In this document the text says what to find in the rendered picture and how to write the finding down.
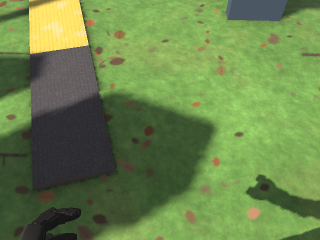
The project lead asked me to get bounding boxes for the left robot hand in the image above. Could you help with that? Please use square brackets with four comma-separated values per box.
[19, 207, 81, 240]

